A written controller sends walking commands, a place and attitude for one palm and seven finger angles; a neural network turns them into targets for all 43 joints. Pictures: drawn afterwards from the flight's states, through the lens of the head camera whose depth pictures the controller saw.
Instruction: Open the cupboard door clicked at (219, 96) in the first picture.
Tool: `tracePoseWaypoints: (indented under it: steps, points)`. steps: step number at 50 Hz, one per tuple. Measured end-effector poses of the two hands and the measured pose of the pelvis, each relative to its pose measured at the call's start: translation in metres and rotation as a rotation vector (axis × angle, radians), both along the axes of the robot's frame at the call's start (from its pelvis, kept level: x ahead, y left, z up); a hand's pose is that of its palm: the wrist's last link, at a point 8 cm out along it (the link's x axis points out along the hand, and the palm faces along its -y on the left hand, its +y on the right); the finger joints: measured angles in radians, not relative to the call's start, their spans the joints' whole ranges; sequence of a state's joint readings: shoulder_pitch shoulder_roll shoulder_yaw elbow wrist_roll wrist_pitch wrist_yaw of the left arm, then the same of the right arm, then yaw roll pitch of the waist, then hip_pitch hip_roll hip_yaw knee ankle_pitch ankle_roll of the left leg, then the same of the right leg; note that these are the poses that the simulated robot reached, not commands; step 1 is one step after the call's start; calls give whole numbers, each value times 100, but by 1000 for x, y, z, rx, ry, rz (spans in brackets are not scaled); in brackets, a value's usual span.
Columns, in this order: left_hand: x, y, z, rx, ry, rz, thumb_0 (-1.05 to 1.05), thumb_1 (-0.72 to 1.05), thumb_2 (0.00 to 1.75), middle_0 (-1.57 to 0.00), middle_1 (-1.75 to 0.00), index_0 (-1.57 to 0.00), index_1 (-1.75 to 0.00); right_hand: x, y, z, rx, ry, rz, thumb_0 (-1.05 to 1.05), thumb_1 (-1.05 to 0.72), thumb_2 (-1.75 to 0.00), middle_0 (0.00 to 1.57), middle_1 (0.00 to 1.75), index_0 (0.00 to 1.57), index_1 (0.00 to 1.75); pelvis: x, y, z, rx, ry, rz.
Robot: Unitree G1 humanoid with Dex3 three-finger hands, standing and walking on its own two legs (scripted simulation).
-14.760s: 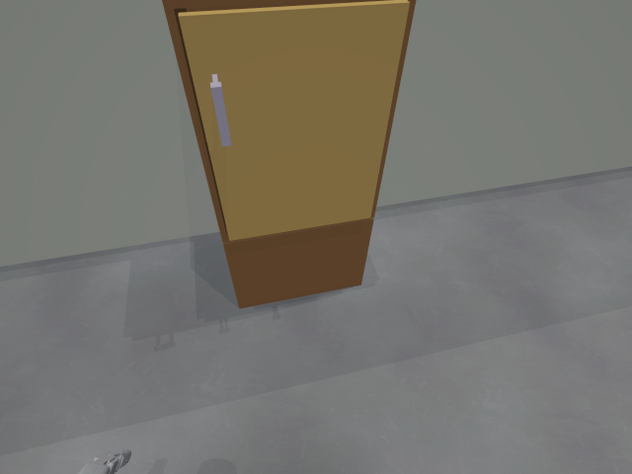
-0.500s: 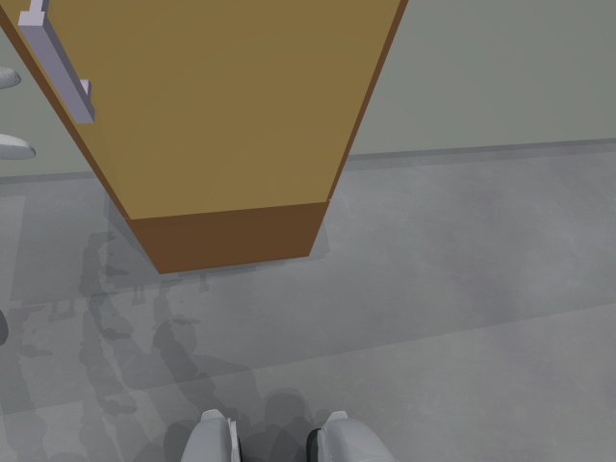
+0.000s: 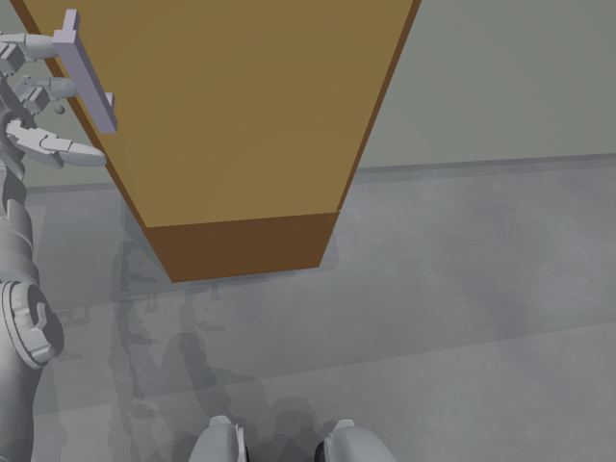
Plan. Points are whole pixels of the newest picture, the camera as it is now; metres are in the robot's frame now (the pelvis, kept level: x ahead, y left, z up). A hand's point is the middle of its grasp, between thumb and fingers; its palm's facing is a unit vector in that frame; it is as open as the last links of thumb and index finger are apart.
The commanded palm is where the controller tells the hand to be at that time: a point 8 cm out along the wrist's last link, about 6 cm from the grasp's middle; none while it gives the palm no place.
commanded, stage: slide the fingers in behind the handle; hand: left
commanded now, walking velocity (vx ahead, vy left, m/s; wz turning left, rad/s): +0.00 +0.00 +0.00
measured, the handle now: (91, 75) +0.56 +0.23 +0.11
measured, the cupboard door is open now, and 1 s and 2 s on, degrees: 0 0 0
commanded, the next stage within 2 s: close the thumb around the handle in 1.10 s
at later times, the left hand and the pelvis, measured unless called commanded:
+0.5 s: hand (95, 111) +0.51 +0.22 +0.11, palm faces +0.08 -1.00 -0.01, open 14.0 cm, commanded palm +0.49 +0.26 +0.10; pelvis -0.01 -0.02 +0.00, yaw +0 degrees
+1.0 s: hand (109, 107) +0.52 +0.21 +0.11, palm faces +0.07 -1.00 +0.01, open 13.9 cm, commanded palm +0.49 +0.25 +0.10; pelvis +0.00 -0.01 +0.00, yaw +0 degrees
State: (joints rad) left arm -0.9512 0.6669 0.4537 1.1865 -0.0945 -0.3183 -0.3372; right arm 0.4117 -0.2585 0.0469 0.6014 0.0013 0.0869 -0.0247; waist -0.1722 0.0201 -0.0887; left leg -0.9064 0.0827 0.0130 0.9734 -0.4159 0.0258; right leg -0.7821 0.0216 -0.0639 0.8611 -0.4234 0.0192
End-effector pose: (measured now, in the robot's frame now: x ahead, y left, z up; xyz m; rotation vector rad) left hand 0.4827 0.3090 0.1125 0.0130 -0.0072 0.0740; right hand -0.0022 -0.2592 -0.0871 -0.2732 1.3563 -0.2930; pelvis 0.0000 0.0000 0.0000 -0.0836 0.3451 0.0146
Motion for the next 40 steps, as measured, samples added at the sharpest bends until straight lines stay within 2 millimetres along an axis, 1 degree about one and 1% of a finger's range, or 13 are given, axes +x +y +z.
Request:
tracePoseWaypoints:
  steps: [3, 7, 15, 18, 26, 30, 35, 40]
  points:
    - [1, -7, 1, -12, 10, -12, -2, -50, 30, -30, -120, -30, -120, -6, -1, -2, 7, 14, -6, 0, -91, -90, 20, 30, 20, 30, -1, -2, 0, 3, -3, 2]
    - [1, -17, -4, -16, 48, -16, -2, -50, 30, -30, -120, -30, -120, -13, -5, -2, 7, 21, -16, 0, -91, -90, 20, 30, 20, 30, -3, -5, 0, 7, -4, 1]
    - [1, -31, -1, -7, 5, 3, -2, -50, 30, -30, -120, -30, -120, -24, -16, -1, 2, 29, -32, 0, -91, -90, 20, 30, 20, 30, -5, -13, 0, 14, -8, -6]
    - [1, -33, -2, -11, 22, 4, -2, -50, 30, -30, -120, -30, -120, -26, -19, -1, -2, 30, -39, 0, -91, -90, 20, 30, 20, 30, -6, -16, 0, 15, -10, -5]
    - [0, -37, -1, -6, 23, 6, -2, -50, 30, -30, -120, -30, -120, -24, -26, 0, -8, 22, -38, 0, -91, -90, 20, 30, 20, 30, -7, -20, 0, 17, -8, -5]
    - [3, -39, -4, -18, 35, 1, -2, -50, 30, -30, -120, -30, -120, -21, -27, -1, -11, 20, -31, 0, -91, -90, 20, 30, 20, 30, -7, -21, 0, 16, -6, 1]
    - [8, -42, -8, -17, 42, -2, -2, -50, 30, -30, -120, -30, -120, -18, -26, 0, -14, 15, -27, 0, -91, -90, 20, 30, 20, 30, -6, -20, -1, 15, 5, 0]
    - [8, -43, -9, -13, 19, 4, -2, -49, 30, -30, -120, -30, -121, -16, -21, -2, -1, 22, -23, 0, -91, -90, 20, 30, 20, 30, -2, -17, -1, 15, 9, -3]
